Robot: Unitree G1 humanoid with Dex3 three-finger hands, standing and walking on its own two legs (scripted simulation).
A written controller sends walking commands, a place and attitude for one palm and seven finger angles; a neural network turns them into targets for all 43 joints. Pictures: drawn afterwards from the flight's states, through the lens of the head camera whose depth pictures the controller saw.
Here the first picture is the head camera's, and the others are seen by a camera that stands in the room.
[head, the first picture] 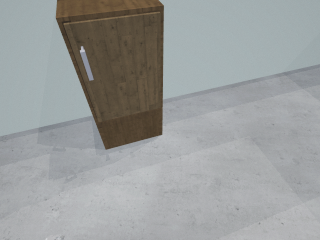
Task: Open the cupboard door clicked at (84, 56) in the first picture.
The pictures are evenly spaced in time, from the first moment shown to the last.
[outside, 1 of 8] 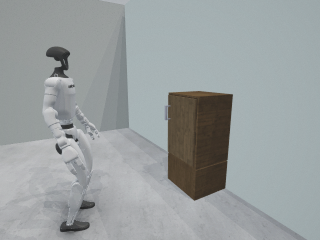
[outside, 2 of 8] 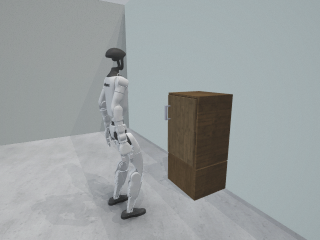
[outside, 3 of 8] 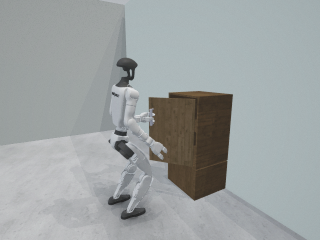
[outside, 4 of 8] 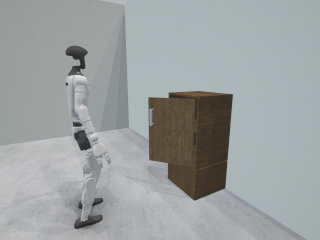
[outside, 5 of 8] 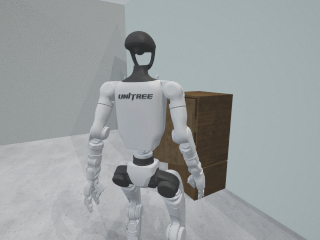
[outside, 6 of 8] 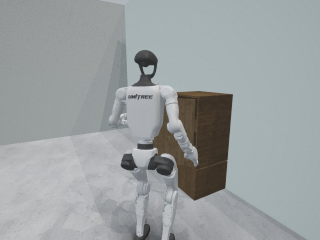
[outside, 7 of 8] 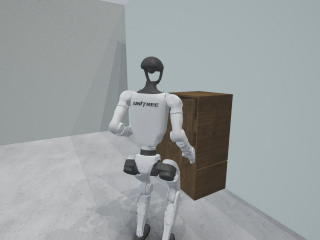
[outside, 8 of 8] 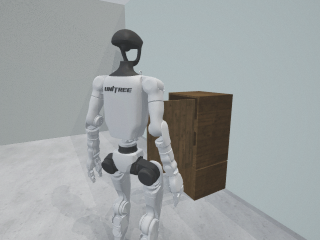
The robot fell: no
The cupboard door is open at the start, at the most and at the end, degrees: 0 84 83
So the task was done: yes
